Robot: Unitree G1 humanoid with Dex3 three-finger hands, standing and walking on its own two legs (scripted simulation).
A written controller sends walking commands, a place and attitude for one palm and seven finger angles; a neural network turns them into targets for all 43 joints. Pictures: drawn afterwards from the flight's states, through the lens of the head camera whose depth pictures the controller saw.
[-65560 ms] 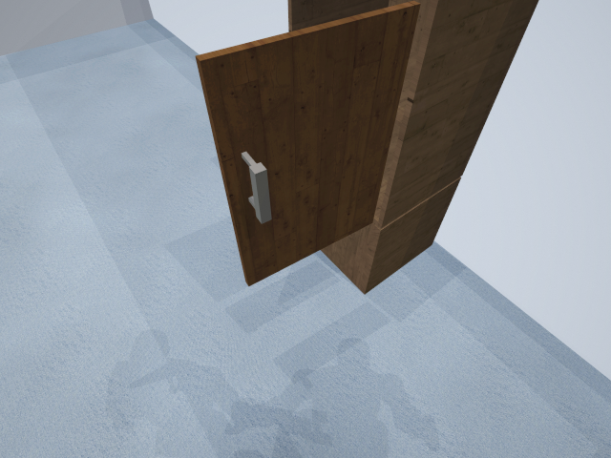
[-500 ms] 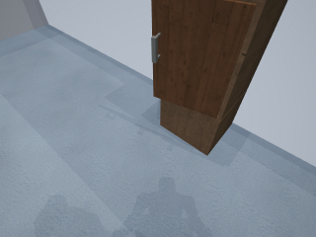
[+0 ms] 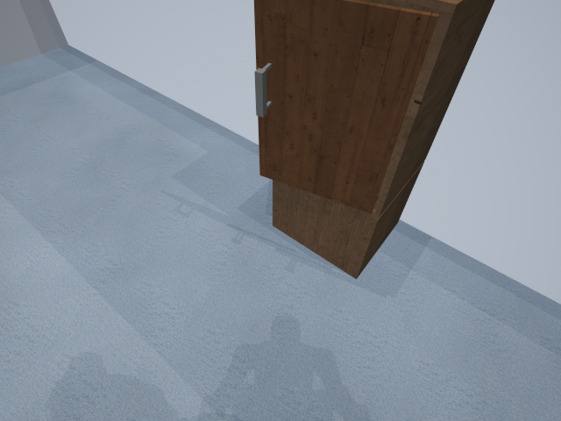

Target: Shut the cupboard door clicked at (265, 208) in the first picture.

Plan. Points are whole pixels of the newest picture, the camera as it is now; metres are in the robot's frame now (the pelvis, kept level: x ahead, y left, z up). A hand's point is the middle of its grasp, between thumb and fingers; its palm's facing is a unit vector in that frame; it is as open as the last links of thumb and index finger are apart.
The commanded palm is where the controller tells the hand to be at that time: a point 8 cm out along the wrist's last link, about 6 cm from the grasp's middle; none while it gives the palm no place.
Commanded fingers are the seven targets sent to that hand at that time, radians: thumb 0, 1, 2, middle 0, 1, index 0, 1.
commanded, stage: look to check the result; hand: left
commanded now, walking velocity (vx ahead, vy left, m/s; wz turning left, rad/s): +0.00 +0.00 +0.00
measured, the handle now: (264, 90) +0.91 +0.08 +0.00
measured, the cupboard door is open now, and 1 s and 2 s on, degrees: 13 13 13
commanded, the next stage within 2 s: walk to a spot facing it in 0.56 s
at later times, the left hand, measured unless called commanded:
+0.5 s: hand out of the picture +0.04 +0.21 -0.17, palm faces +0.01 -0.96 -0.27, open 7.4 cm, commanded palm none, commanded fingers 0.00 0.90 0.90 -0.20 -0.30 -0.20 -0.30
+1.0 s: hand out of the picture +0.04 +0.20 -0.19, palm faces +0.17 -0.96 -0.23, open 7.4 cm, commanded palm none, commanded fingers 0.00 0.90 0.90 -0.20 -0.30 -0.20 -0.30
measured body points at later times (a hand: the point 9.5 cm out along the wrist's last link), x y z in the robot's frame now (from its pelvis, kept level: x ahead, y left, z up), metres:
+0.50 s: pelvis +0.02 -0.01 +0.00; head +0.03 -0.01 +0.45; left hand +0.04 +0.26 -0.15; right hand +0.07 -0.26 -0.15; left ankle +0.04 +0.11 -0.74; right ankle -0.02 -0.11 -0.74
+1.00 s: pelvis +0.02 +0.00 -0.02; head +0.05 +0.01 +0.43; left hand +0.03 +0.25 -0.17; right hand +0.08 -0.25 -0.17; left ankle +0.02 +0.10 -0.72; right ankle -0.02 -0.11 -0.74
